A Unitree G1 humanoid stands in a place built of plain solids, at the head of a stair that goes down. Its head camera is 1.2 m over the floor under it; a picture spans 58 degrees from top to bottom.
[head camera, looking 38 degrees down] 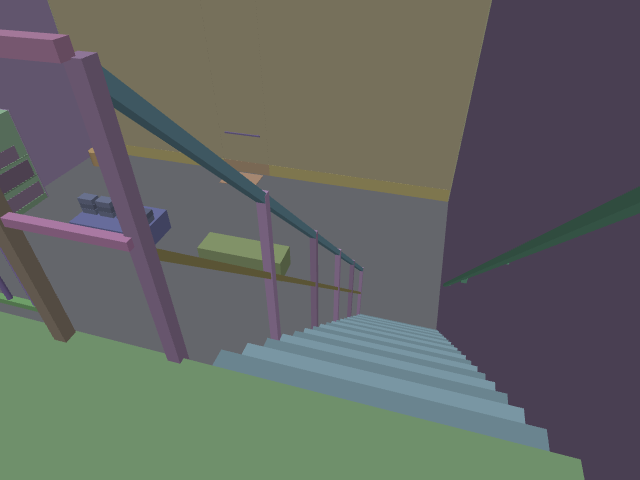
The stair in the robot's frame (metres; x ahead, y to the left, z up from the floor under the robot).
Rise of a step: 0.21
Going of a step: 0.21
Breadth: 1.21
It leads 16 degrees to the right of straight ahead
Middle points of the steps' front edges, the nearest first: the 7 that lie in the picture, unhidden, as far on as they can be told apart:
0.73 -0.13 0.00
0.93 -0.19 -0.21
1.13 -0.24 -0.42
1.33 -0.30 -0.62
1.53 -0.36 -0.83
1.73 -0.41 -1.04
1.93 -0.47 -1.25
